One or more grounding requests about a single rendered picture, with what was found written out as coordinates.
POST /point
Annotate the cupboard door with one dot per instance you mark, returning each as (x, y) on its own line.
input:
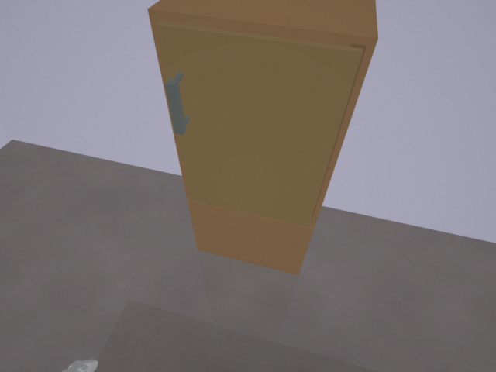
(264, 115)

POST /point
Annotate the handle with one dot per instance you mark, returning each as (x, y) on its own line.
(176, 109)

